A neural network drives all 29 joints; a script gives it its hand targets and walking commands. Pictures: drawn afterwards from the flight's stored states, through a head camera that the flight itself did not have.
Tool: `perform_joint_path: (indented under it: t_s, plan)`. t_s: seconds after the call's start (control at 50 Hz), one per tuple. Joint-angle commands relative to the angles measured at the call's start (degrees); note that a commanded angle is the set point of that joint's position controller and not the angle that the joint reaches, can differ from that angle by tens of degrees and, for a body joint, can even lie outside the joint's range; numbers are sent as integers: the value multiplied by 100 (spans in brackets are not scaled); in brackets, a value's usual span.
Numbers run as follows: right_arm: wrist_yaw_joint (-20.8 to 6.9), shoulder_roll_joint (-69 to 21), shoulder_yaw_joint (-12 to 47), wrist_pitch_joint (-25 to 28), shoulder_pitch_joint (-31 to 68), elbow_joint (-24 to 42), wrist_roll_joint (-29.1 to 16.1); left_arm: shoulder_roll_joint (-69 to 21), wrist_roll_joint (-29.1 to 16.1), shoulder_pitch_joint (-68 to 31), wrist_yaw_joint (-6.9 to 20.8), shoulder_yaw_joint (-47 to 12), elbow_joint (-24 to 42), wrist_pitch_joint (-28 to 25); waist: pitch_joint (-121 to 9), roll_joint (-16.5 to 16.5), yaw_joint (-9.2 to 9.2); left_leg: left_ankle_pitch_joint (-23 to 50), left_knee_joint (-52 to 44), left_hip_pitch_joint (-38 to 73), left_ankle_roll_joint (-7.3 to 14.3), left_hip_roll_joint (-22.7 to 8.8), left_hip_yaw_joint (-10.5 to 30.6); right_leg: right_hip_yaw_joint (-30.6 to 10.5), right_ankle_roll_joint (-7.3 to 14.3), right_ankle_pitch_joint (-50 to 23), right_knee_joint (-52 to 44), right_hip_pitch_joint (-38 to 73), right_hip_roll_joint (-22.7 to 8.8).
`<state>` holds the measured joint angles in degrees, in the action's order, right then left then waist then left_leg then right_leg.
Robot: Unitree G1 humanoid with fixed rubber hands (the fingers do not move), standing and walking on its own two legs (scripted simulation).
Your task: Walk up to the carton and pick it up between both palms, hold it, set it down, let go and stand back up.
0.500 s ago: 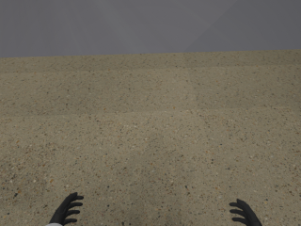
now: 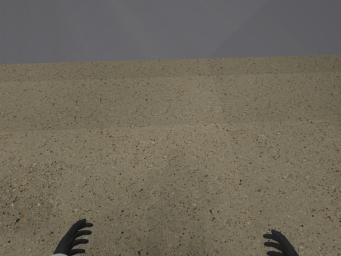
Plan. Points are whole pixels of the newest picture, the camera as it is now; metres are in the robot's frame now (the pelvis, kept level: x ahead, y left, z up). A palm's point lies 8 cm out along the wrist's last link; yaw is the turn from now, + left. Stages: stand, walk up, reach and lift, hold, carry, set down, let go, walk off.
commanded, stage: stand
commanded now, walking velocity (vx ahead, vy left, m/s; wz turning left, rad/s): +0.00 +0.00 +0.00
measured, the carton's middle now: out of the picture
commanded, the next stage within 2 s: none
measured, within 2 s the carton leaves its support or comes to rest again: neither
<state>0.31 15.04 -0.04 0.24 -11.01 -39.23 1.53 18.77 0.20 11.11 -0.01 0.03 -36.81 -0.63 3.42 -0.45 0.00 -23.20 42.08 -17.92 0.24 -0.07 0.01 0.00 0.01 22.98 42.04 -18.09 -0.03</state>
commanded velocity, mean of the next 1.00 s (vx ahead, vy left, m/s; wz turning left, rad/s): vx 0.00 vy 0.00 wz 0.00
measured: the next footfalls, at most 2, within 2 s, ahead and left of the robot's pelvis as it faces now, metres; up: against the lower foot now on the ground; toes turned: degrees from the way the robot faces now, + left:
none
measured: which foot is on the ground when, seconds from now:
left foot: down 0.00-1.00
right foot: down 0.00-1.00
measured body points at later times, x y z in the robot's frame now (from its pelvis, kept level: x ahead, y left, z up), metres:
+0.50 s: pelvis -0.01 +0.00 +0.00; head +0.01 +0.00 +0.45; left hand +0.13 +0.28 -0.10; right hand +0.12 -0.26 -0.11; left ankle -0.01 +0.12 -0.71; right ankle -0.01 -0.12 -0.71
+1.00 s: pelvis -0.03 +0.00 +0.00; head -0.03 +0.00 +0.45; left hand +0.09 +0.29 -0.11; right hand +0.09 -0.26 -0.12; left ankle -0.01 +0.12 -0.71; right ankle -0.01 -0.12 -0.71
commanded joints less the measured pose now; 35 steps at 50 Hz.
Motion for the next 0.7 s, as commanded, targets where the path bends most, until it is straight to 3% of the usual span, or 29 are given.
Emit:
perform_joint_path:
  t_s: [0.0,0.02,0.04,0.06,0.08,0.12,0.14,0.16,0.18,0.2,0.22,0.24,0.26,0.3,0.36,0.38,0.42,0.44,0.46,0.48,0.52,0.54,0.56,0.58,0.6,0.62,0.64,0.66,0.68]
  plan:
    - [74,1517,-469,290,368,162,-59,1038,117,-257,-28,347,211,-300,-876,-54,-35,1928,-735,269,401,-541,586,-438,403,-1936,-567,273,-503]
    - [87,1713,-455,284,319,86,0,1036,80,-242,-23,355,105,-271,-709,220,90,1801,-849,100,451,-431,648,-407,449,-1833,-601,353,-468]
    - [84,1521,-476,268,413,165,-41,1106,148,-199,-64,357,125,-291,-765,312,-23,1956,-749,261,350,-410,427,-474,459,-2036,-666,321,-530]
    - [61,1504,-446,257,352,59,-13,1167,131,-194,-51,407,31,-277,-864,61,39,1906,-754,166,371,-467,520,-438,416,-1930,-696,551,-549]
    - [50,1674,-518,279,459,128,-60,1282,79,-160,-52,439,124,-277,-926,62,61,2103,-695,249,372,-453,521,-448,448,-2258,-604,483,-464]
    - [71,1442,-393,277,218,-13,-55,1233,146,-321,-80,423,34,-279,-916,37,-102,2098,-664,289,338,-422,355,-515,472,-2274,-613,432,-541]
    - [93,1666,-477,279,318,-24,-11,1215,90,-152,-83,454,66,-278,-780,286,57,2075,-834,327,386,-450,543,-467,463,-2039,-577,337,-495]
    - [81,1619,-459,290,392,2,-20,1125,76,-189,-90,365,-39,-214,-726,245,-47,2080,-803,353,432,-487,571,-405,435,-2025,-517,191,-527]
    - [32,1516,-405,277,333,-38,-24,1088,100,-223,-99,400,-73,-227,-872,297,19,2011,-802,328,430,-532,588,-406,431,-1862,-583,310,-523]
    - [36,1632,-446,270,258,-31,-57,1221,72,-294,-90,420,17,-254,-832,143,-57,1896,-837,285,387,-476,519,-432,454,-1729,-593,242,-522]
    - [32,1529,-389,295,471,-53,-23,1126,80,-267,-65,405,-29,-243,-884,308,51,1863,-771,341,395,-492,557,-475,447,-1580,-609,246,-443]
    - [30,1540,-407,300,405,-42,5,1228,116,-54,-50,418,-91,-278,-826,93,66,1838,-783,141,409,-547,666,-493,423,-1761,-620,410,-471]
    - [35,1443,-416,283,351,-55,-48,1251,131,-70,-65,397,-149,-265,-876,153,-11,1705,-823,216,390,-489,631,-548,487,-1880,-667,451,-568]
    - [57,1501,-413,305,423,-125,-61,1179,100,-330,-62,393,-128,-295,-641,238,40,1848,-954,126,369,-521,605,-518,462,-1854,-696,359,-580]
    - [58,1595,-449,278,373,-167,-68,1327,109,-204,-70,390,-287,-298,-914,87,-62,1826,-724,370,366,-432,506,-591,461,-2080,-802,386,-605]
    - [88,1639,-412,306,228,-204,-49,1165,52,-247,-56,356,-171,-282,-856,192,-46,2004,-859,339,432,-508,726,-581,470,-2138,-806,433,-542]
    - [19,1644,-472,346,234,-283,-52,1258,51,-153,-92,399,-287,-309,-919,123,-24,2023,-842,326,379,-490,611,-502,408,-2220,-687,491,-534]
    - [40,1454,-377,274,527,-173,-50,1381,106,-32,-119,422,-406,-297,-860,206,43,2155,-783,312,342,-454,466,-684,499,-2339,-747,456,-649]
    - [61,1557,-393,295,283,-247,-64,1220,40,-183,-95,356,-373,-269,-907,57,-11,2149,-805,312,407,-508,604,-480,438,-2395,-658,583,-537]
    - [76,1609,-392,325,383,-290,-53,1035,63,-325,-87,323,-284,-258,-869,267,44,2132,-870,308,407,-496,614,-466,460,-2271,-681,515,-552]
    - [44,1470,-365,296,477,-281,-67,1273,111,-288,-80,396,-459,-287,-746,383,-20,2114,-848,338,395,-503,584,-520,446,-2041,-759,373,-519]
    - [35,1507,-390,266,464,-292,-60,1354,111,-314,-71,399,-411,-268,-679,21,7,2010,-879,250,406,-560,543,-530,476,-2136,-723,417,-562]
    - [59,1470,-376,270,262,-320,-89,1440,107,-259,-116,469,-405,-241,-855,-4,-25,2019,-831,296,395,-515,594,-610,493,-2084,-713,463,-563]
    - [31,1512,-370,273,455,-357,-114,1268,71,-440,-78,371,-441,-264,-894,220,-80,1822,-831,373,338,-511,575,-632,469,-1900,-859,365,-610]
    - [19,1501,-399,317,426,-349,-80,1338,73,-358,-55,400,-456,-284,-662,28,-41,1482,-962,162,400,-500,637,-636,471,-1779,-903,393,-570]
    - [35,1592,-383,305,488,-406,-37,1170,44,-261,-36,366,-450,-254,-551,258,34,1288,-1009,26,426,-529,708,-663,460,-1565,-948,354,-572]
    - [10,1527,-394,287,646,-361,-78,1124,61,-365,-33,326,-451,-291,-771,237,37,1282,-971,233,404,-506,716,-731,498,-1491,-985,252,-632]
    - [34,1578,-397,270,507,-401,-38,1303,95,-491,-28,396,-467,-314,-657,30,-26,1136,-1071,199,418,-489,589,-658,481,-1147,-1034,151,-594]
    - [26,1558,-395,293,474,-432,-17,1223,78,-420,-48,344,-474,-287,-599,147,-16,1298,-1188,147,454,-542,781,-513,399,-1362,-844,278,-488]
